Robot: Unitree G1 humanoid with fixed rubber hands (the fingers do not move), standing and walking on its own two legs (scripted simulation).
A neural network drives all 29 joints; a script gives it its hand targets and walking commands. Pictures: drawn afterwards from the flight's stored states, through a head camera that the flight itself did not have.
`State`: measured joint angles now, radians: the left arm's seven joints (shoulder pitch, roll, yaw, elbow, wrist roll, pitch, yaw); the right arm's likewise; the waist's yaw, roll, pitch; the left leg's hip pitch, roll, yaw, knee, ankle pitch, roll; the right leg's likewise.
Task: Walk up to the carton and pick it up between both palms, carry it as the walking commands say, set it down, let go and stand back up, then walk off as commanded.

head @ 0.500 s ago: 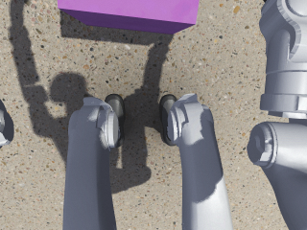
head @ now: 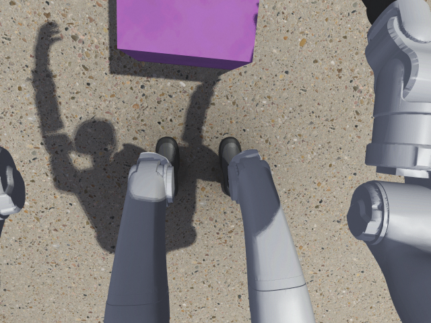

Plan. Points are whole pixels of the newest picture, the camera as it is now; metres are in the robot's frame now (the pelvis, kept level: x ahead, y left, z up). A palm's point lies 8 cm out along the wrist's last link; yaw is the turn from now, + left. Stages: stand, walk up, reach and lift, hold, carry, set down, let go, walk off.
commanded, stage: set down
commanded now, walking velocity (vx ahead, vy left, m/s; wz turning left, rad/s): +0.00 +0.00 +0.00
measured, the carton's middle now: (189, 13) +0.59 +0.00 -0.49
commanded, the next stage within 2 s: let go in 0.22 s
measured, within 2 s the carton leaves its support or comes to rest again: neither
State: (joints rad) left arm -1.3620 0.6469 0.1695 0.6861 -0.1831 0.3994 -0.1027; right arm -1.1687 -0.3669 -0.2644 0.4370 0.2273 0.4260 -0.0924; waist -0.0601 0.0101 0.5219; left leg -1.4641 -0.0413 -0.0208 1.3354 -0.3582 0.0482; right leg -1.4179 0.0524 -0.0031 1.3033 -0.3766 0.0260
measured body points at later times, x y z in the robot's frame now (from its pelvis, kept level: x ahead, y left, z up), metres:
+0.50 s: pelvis +0.03 +0.00 +0.06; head +0.36 +0.01 +0.35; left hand +0.49 +0.25 -0.07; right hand +0.45 -0.22 -0.07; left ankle +0.12 +0.09 -0.58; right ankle +0.11 -0.13 -0.58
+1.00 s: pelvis +0.11 +0.00 +0.14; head +0.18 +0.01 +0.58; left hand +0.34 +0.22 +0.05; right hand +0.32 -0.23 +0.06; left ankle +0.12 +0.09 -0.58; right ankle +0.11 -0.13 -0.58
